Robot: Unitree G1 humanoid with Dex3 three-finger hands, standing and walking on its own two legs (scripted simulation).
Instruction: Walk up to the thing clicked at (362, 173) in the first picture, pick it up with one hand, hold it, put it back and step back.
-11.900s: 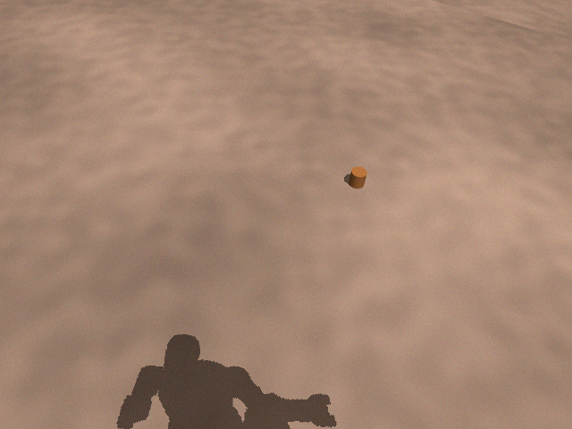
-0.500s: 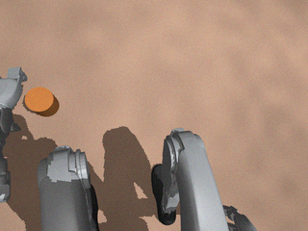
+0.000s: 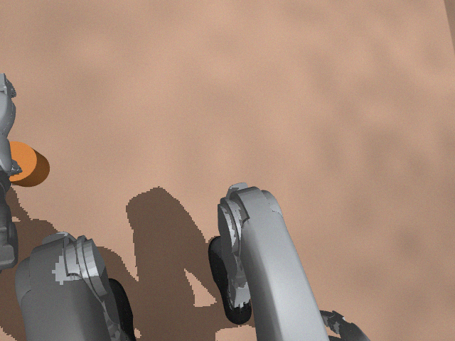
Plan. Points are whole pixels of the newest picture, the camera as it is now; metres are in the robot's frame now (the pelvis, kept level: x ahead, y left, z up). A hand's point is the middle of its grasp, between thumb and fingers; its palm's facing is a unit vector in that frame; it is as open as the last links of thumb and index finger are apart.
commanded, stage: approach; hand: left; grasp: from above
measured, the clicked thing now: (21, 165) +0.47 +0.27 -0.29
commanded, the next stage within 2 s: rest palm in 0.18 s
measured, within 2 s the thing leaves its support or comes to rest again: neither
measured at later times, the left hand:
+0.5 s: hand out of the picture +0.46 +0.27 -0.18, palm faces -0.44 -0.07 -0.90, open 14.2 cm
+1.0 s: hand (11, 163) +0.47 +0.27 -0.24, palm faces -0.44 -0.11 -0.89, open 14.2 cm
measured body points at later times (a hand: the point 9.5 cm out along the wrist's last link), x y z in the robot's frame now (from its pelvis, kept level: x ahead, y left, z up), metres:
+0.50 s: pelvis +0.00 +0.00 +0.00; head +0.23 +0.08 +0.37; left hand +0.48 +0.27 -0.13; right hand +0.08 -0.28 -0.10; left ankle +0.07 +0.13 -0.29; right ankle +0.10 -0.13 -0.29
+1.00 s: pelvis +0.00 +0.00 -0.03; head +0.27 +0.08 +0.33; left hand +0.49 +0.27 -0.19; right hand -0.01 -0.26 -0.11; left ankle +0.07 +0.13 -0.29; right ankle +0.10 -0.13 -0.29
